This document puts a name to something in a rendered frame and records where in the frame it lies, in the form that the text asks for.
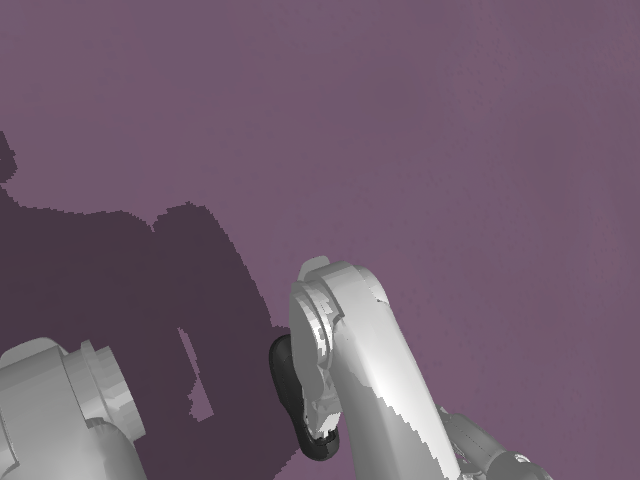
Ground right robot hand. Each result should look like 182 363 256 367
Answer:
434 403 507 480

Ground right robot foot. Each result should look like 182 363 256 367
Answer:
269 334 339 461

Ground right robot arm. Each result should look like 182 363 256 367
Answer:
486 451 553 480

